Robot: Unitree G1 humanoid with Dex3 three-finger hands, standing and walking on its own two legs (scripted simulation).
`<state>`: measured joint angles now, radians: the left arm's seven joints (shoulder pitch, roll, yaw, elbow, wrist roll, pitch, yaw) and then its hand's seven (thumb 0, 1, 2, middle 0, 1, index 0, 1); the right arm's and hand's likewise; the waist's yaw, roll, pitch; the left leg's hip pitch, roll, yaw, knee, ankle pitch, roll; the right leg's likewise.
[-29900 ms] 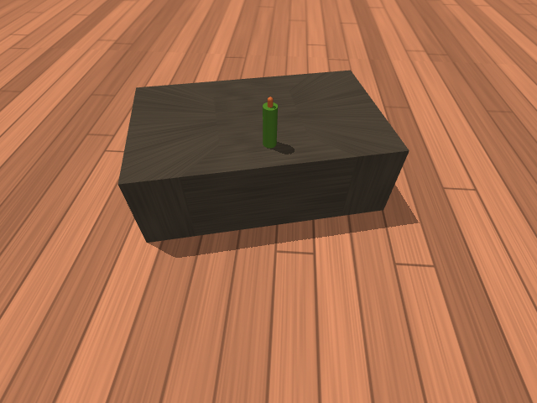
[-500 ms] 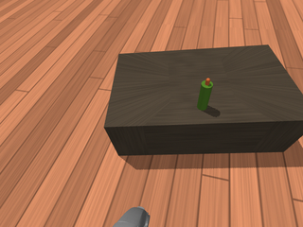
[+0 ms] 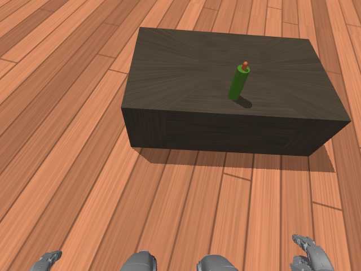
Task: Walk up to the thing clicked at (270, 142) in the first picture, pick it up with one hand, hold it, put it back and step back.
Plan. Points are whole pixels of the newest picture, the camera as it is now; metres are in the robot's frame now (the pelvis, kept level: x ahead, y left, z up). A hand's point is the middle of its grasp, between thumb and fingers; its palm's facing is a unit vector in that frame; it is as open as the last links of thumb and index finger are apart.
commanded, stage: step back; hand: right
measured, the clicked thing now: (239, 80) +0.93 -0.28 -0.26
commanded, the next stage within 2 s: stand in 1.42 s
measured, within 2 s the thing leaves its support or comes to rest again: neither
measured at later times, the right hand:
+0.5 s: hand out of the picture -0.08 -0.26 -0.15, palm faces -0.12 +0.92 -0.38, open 7.4 cm
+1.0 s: hand out of the picture -0.03 -0.26 -0.14, palm faces -0.09 +0.91 -0.39, open 7.4 cm
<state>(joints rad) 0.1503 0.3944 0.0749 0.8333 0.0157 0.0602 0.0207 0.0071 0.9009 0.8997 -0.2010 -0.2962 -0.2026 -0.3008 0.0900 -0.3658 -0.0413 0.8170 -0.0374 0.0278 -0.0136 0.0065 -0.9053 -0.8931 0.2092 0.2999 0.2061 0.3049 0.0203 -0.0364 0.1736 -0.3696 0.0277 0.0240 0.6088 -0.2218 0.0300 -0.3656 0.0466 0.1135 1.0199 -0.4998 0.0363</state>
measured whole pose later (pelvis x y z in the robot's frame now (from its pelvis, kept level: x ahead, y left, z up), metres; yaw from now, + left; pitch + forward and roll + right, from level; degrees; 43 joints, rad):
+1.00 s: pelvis -0.14 +0.00 +0.00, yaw +3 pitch -2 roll +1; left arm 0.21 0.38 0.05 0.98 0.03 0.00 -0.01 0.01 0.90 0.90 -0.20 -0.30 -0.20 -0.30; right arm 0.16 -0.38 -0.07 0.98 -0.04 -0.03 0.01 0.01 -0.91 -0.89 0.20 0.30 0.20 0.30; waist 0.04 -0.01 0.09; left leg -0.30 -0.01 0.02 0.58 -0.22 0.01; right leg -0.21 -0.08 0.01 0.64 -0.38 0.03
